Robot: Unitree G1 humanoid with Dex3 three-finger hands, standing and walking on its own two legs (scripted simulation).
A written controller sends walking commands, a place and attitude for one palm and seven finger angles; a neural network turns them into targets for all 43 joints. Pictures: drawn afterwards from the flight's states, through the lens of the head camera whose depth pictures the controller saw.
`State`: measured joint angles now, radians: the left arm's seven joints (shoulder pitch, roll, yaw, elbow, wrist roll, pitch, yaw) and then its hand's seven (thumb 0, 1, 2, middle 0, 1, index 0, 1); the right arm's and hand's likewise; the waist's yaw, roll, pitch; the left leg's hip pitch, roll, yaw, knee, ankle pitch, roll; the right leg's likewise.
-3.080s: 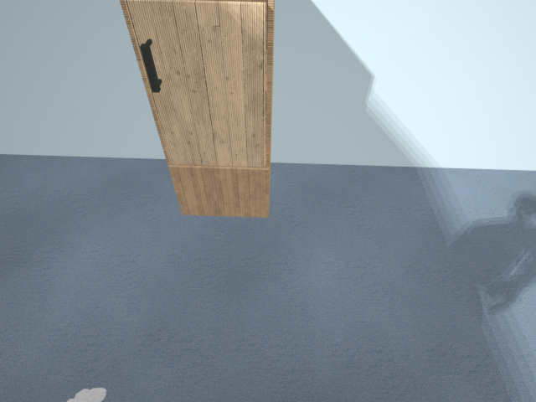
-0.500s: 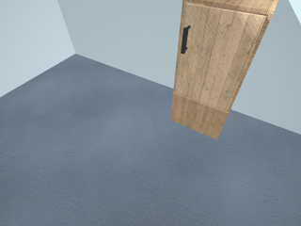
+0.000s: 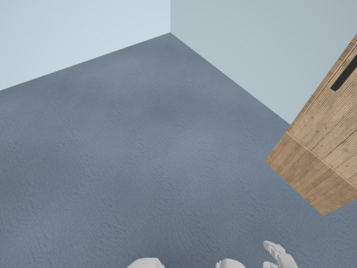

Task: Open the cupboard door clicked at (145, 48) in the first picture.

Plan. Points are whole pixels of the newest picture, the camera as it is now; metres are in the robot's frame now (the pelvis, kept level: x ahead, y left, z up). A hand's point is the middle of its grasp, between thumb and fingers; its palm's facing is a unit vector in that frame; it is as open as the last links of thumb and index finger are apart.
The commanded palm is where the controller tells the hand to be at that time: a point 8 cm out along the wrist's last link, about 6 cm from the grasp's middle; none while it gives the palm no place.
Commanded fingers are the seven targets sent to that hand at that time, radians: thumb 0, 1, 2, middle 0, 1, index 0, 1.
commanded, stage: turn to face it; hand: left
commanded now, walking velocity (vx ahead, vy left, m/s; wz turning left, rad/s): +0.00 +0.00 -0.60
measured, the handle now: (349, 70) +0.77 -0.49 +0.02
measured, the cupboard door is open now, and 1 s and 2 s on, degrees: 0 0 0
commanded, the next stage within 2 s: take the last steps up to it in 1.28 s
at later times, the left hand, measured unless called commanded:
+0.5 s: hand (134, 227) +0.22 +0.15 -0.15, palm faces -0.18 -0.95 -0.25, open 7.3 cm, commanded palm none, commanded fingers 0.00 0.90 0.90 -0.20 -0.30 -0.20 -0.30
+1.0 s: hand (133, 181) +0.35 +0.18 -0.15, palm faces -0.46 -0.86 -0.21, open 7.4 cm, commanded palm none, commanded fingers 0.00 0.90 0.90 -0.20 -0.30 -0.20 -0.30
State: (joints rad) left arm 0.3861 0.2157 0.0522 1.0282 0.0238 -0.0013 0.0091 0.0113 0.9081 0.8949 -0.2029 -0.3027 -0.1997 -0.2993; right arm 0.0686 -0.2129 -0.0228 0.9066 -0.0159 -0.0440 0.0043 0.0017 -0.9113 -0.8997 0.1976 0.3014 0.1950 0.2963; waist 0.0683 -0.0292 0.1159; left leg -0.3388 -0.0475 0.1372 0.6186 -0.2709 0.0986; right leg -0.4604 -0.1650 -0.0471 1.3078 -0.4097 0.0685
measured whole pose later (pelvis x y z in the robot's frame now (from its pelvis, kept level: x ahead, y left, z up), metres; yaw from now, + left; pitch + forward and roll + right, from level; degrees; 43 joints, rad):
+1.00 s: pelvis +0.16 +0.04 +0.02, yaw -32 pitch +0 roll -2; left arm 0.18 0.28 0.11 0.90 0.03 0.08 -0.03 0.01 0.91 0.90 -0.20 -0.30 -0.20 -0.30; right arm 0.22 -0.16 -0.02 0.92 -0.02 0.00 -0.03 0.00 -0.91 -0.90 0.20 0.30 0.20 0.30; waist 0.01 -0.04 0.06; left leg -0.21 0.09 0.20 0.48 -0.26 0.03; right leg -0.49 -0.03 0.00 1.16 -0.38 0.07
